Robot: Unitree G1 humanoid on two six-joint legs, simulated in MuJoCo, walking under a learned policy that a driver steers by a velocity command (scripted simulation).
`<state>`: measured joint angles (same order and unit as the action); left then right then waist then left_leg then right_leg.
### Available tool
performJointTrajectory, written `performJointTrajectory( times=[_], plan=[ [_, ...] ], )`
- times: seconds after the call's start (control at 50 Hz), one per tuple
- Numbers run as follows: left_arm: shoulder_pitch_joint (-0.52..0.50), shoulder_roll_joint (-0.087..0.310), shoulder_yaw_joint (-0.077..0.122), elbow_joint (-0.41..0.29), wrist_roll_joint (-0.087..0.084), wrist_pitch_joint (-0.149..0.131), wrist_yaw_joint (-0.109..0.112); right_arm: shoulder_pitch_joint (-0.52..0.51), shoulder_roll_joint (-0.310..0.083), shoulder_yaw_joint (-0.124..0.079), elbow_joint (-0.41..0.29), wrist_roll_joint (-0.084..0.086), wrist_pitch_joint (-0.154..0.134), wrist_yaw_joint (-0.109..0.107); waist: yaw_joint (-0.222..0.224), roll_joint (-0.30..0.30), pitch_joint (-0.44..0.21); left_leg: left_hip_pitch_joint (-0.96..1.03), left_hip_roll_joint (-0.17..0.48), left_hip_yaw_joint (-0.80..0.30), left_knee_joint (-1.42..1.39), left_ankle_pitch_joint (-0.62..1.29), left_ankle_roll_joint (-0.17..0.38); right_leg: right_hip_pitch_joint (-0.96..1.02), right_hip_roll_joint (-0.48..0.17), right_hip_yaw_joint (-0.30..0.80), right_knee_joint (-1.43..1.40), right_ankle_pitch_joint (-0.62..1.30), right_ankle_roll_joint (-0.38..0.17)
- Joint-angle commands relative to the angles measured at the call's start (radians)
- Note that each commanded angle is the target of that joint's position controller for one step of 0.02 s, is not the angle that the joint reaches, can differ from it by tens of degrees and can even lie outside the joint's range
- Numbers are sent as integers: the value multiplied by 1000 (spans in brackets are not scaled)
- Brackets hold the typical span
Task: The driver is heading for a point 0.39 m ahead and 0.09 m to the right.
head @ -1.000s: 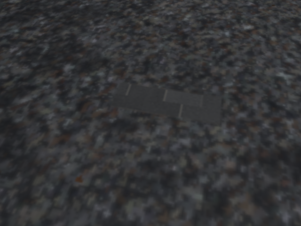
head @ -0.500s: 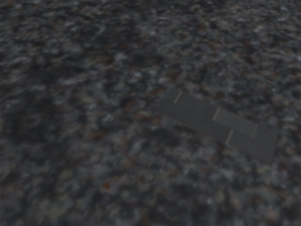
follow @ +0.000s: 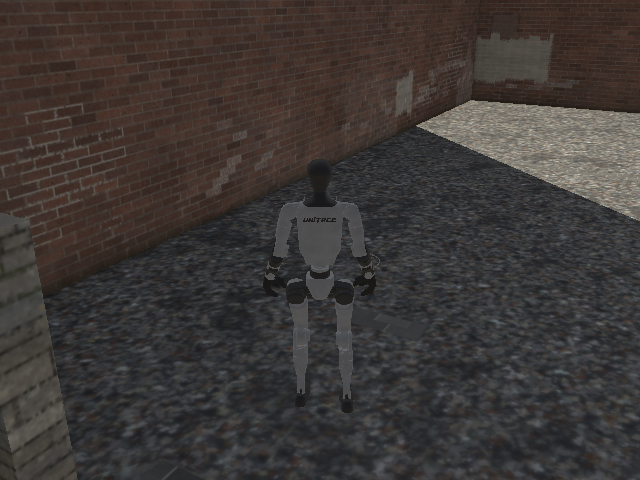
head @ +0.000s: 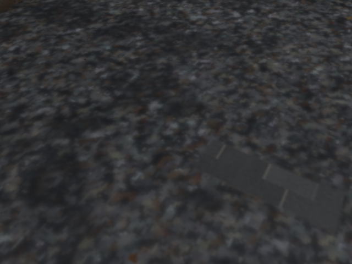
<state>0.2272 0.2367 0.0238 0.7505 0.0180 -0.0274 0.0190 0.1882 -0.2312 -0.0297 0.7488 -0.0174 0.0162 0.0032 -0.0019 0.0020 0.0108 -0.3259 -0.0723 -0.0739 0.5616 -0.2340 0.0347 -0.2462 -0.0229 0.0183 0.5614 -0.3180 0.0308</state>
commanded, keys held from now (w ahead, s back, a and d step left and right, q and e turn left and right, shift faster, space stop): no key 1.00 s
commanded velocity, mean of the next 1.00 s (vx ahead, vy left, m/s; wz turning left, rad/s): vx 0.00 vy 0.00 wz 0.01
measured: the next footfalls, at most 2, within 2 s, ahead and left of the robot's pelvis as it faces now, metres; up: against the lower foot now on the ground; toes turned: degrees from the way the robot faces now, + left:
right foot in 1.92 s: +0.47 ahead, -0.11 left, +0.00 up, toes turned -5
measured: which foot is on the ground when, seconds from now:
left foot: down 0.00-1.00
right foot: down 0.00-1.00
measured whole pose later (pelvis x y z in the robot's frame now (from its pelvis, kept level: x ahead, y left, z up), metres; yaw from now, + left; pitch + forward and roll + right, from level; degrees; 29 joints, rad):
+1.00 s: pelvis +0.01 -0.03 +0.01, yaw +0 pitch -1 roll +0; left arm 0.31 0.21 0.02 0.93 0.01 -0.03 0.03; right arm 0.15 -0.21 -0.04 1.07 0.00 0.02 -0.04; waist -0.01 0.00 0.04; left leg -0.25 -0.03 -0.10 0.51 -0.23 -0.01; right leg -0.17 0.01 0.00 0.50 -0.30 -0.01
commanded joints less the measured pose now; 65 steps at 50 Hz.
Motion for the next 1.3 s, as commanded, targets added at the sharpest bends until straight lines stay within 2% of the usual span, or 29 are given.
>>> performJointTrajectory(
  times=[0.02, 0.14, 0.48, 0.88, 1.18, 1.2, 1.22, 1.24, 1.26, 1.28, 1.3],
  plan=[
    [9, 115, 27, -62, -2, -11, 6, -37, -93, -27, -64, 3, -16, -4, 9, -9, -54, 55, 85, -85, -78, 118, 37, -3, -51, 43, -83, 155, -37],
    [14, 103, 24, -58, -3, -10, 3, -37, -92, -31, -41, 6, -11, -14, 6, 11, -48, 84, 92, -91, -71, 150, 31, -8, -39, 38, -86, 156, -38],
    [57, 86, 24, -6, -5, -12, 11, -62, -86, -35, 63, 12, -9, -30, 4, 4, -16, 105, 94, -89, -90, 122, 19, -12, -20, 28, -118, 108, -36],
    [118, 69, 18, 119, -9, -14, 18, -55, -82, -31, 257, 18, -6, -42, -3, 1, 14, 129, 83, -64, -124, 125, 4, -10, -8, 19, -166, 92, -46],
    [146, 52, 4, 210, -12, -13, 14, -24, -76, -22, 331, 19, -3, -49, -5, -6, 29, 133, 77, -44, -135, 139, -9, -5, -6, 20, -191, 103, -56],
    [163, 45, 3, 225, -11, -11, 14, -4, -63, -19, 342, 19, -2, -49, -5, -13, 7, 141, 64, -27, -133, 48, -9, 4, -1, 18, -206, 1, -59],
    [169, 66, 10, 231, -16, -7, 17, 1, -65, -20, 345, 23, -2, -50, 0, -31, 26, 109, 36, 3, -103, -92, -6, -5, -3, 35, -226, -156, -75],
    [165, 103, 21, 226, -23, -4, 22, 0, -73, -23, 342, 28, -6, -50, 6, -70, 54, 47, 7, 40, -49, -240, -2, -14, -31, 87, -255, -322, -109],
    [186, 128, 29, 225, -30, -4, 26, -27, -77, -24, 326, 29, -17, -47, 24, -108, 90, -39, 2, 63, 22, -286, 0, -8, -100, 188, -316, -461, -158],
    [210, 162, 41, 229, -37, -9, 29, -62, -63, -20, 305, 32, -36, -39, 38, -163, 119, -115, 10, 93, 123, -232, -1, 16, -206, 329, -395, -540, -217],
    [204, 186, 51, 229, -39, -17, 30, -88, -56, -18, 287, 34, -55, -31, 43, -179, 162, -158, 61, 78, 207, -178, 5, -1, -297, 435, -441, -523, -266]
  ],
)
